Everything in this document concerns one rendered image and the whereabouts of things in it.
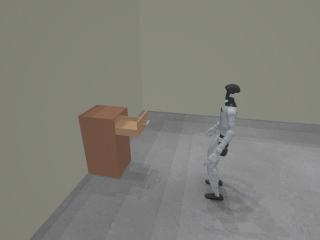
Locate robot right forearm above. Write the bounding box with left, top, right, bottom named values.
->
left=213, top=121, right=220, bottom=131

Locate robot right hand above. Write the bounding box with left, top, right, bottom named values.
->
left=204, top=127, right=216, bottom=139

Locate robot left hand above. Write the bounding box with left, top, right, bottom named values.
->
left=203, top=153, right=219, bottom=170

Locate left robot foot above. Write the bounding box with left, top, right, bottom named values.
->
left=205, top=193, right=224, bottom=201

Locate drawer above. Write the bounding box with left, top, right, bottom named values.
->
left=114, top=110, right=148, bottom=137

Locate robot left forearm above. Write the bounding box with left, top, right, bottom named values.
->
left=214, top=130, right=234, bottom=156

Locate left robot upper arm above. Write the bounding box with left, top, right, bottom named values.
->
left=225, top=107, right=236, bottom=136

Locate robot right thigh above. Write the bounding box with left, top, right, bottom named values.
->
left=207, top=135, right=219, bottom=158

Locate cabinet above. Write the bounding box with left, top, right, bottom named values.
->
left=78, top=105, right=131, bottom=179

